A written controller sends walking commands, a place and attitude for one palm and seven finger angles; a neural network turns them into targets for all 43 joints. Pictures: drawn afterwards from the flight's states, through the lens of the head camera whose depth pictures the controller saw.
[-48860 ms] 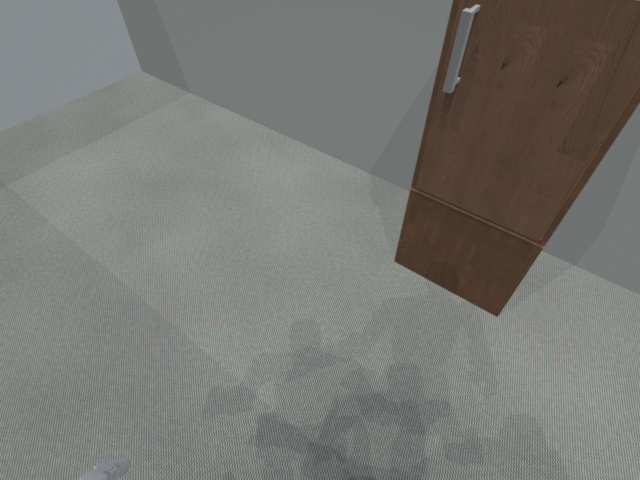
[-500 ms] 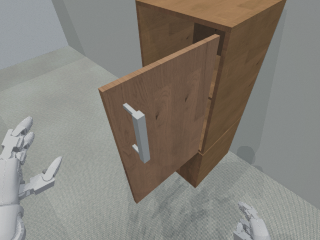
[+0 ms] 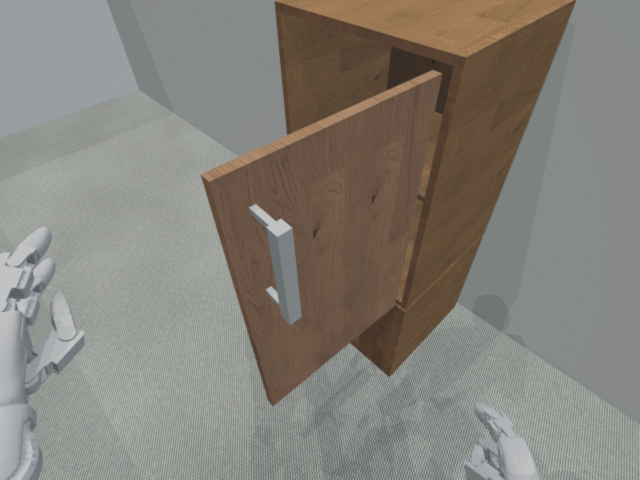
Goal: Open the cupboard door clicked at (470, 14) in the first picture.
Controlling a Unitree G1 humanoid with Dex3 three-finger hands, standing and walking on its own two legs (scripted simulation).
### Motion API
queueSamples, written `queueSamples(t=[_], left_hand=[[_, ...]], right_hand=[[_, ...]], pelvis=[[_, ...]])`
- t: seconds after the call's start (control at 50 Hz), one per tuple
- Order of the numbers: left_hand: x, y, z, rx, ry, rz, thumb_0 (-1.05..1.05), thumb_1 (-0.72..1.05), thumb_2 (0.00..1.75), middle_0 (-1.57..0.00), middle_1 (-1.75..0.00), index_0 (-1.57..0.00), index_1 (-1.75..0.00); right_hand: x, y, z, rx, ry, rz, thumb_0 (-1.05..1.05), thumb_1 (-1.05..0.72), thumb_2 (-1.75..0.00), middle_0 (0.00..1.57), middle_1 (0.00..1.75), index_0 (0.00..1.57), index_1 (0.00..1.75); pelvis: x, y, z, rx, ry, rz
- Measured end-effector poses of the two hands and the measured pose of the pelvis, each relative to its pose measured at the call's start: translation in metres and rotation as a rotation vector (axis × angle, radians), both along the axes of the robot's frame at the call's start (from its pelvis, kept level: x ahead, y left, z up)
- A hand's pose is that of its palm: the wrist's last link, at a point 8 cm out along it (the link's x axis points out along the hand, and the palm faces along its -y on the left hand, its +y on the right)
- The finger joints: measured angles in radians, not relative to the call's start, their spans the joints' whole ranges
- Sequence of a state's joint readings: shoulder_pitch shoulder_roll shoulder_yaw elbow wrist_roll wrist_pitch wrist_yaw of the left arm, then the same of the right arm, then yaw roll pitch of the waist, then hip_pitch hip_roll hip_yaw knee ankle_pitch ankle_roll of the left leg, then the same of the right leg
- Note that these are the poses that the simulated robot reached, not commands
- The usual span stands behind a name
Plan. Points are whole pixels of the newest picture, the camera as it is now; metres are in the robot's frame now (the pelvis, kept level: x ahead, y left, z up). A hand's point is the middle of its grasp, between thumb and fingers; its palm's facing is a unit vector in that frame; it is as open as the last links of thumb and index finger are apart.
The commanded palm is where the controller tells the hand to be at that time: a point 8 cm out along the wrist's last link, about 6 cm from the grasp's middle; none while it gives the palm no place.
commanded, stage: step back with the hand held close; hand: left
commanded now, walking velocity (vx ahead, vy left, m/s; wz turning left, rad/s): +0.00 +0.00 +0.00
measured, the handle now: (276, 267) +0.34 +0.11 +0.10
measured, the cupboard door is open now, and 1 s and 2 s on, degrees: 87 87 87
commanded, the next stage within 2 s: stop stepping back and stand still in 1.22 s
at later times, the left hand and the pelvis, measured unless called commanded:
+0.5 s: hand (53, 371) +0.16 +0.27 +0.14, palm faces +0.33 -0.78 -0.53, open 7.4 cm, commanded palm +0.10 +0.32 +0.17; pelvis -0.05 +0.02 -0.01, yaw -1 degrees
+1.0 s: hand out of the picture +0.07 +0.29 +0.16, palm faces +0.48 -0.73 -0.49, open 7.4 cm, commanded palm +0.00 +0.32 +0.17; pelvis -0.13 +0.02 -0.02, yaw +2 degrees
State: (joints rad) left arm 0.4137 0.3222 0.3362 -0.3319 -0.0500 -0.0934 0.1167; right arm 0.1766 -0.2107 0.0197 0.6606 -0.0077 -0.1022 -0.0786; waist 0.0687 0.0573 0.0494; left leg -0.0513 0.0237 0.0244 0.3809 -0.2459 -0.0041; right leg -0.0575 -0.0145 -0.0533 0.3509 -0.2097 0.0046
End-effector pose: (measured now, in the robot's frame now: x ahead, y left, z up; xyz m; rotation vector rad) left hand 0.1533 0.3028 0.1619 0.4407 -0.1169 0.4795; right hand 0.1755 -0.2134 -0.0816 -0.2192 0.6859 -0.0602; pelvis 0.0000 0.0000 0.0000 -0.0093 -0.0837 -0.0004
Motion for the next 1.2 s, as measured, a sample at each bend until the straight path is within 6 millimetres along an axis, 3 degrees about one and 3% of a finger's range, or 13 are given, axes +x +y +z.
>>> queueSamples(t=[0.12, 0.24, 0.42, 0.72, 0.92, 1.04, 1.12, 1.2], left_hand=[[-0.002, 0.001, 0.0, -0.002, 0.0, 0.006, 0.02, 0.89, 0.9, -0.21, -0.3, -0.21, -0.3], [-0.005, 0.0, 0.02, 0.105, -0.035, -0.052, 0.02, 0.89, 0.9, -0.21, -0.3, -0.21, -0.3], [-0.016, 0.003, 0.005, 0.138, 0.071, -0.133, 0.01, 0.89, 0.9, -0.22, -0.3, -0.21, -0.3], [-0.081, 0.012, 0.009, 0.187, -0.085, -0.104, 0.01, 0.89, 0.9, -0.22, -0.3, -0.21, -0.3], [-0.112, 0.02, 0.011, 0.203, -0.137, -0.103, 0.01, 0.89, 0.9, -0.22, -0.3, -0.21, -0.3], [-0.137, 0.018, 0.016, 0.22, -0.144, -0.073, 0.01, 0.89, 0.9, -0.22, -0.3, -0.21, -0.3], [-0.145, 0.012, 0.009, 0.157, -0.102, -0.103, 0.01, 0.89, 0.9, -0.21, -0.3, -0.21, -0.3], [-0.154, 0.018, 0.003, 0.153, -0.064, -0.141, 0.01, 0.89, 0.9, -0.22, -0.3, -0.21, -0.3]], right_hand=[[-0.006, 0.0, -0.002, 0.001, 0.007, -0.003, 0.01, -0.9, -0.9, 0.2, 0.3, 0.2, 0.3], [-0.011, -0.004, 0.0, -0.007, 0.019, -0.034, 0.01, -0.9, -0.9, 0.2, 0.3, 0.21, 0.3], [-0.037, -0.013, 0.0, -0.036, 0.049, -0.122, 0.01, -0.9, -0.9, 0.2, 0.3, 0.2, 0.3], [-0.103, -0.001, -0.008, -0.051, 0.029, -0.092, 0.01, -0.9, -0.9, 0.2, 0.3, 0.21, 0.3], [-0.15, 0.004, -0.015, -0.072, 0.054, -0.102, 0.01, -0.9, -0.9, 0.21, 0.3, 0.21, 0.3], [-0.158, 0.007, -0.018, -0.041, 0.054, -0.051, 0.01, -0.9, -0.9, 0.21, 0.3, 0.21, 0.3], [-0.162, 0.007, -0.012, -0.042, 0.071, -0.052, 0.01, -0.9, -0.9, 0.21, 0.3, 0.21, 0.3], [-0.165, 0.01, 0.0, -0.078, 0.038, -0.063, 0.01, -0.9, -0.9, 0.21, 0.3, 0.21, 0.3]], pelvis=[[-0.003, 0.0, 0.0, -0.001, -0.002, 0.0], [-0.011, 0.004, -0.001, -0.011, 0.055, -0.003], [-0.034, 0.016, -0.005, 0.002, 0.088, -0.021], [-0.091, 0.02, -0.021, -0.007, 0.072, -0.005], [-0.121, 0.025, -0.024, -0.038, 0.057, 0.026], [-0.137, 0.015, -0.024, -0.031, 0.097, 0.02], [-0.152, 0.018, -0.016, -0.015, 0.099, 0.02], [-0.166, 0.027, -0.016, -0.023, 0.113, 0.03]])
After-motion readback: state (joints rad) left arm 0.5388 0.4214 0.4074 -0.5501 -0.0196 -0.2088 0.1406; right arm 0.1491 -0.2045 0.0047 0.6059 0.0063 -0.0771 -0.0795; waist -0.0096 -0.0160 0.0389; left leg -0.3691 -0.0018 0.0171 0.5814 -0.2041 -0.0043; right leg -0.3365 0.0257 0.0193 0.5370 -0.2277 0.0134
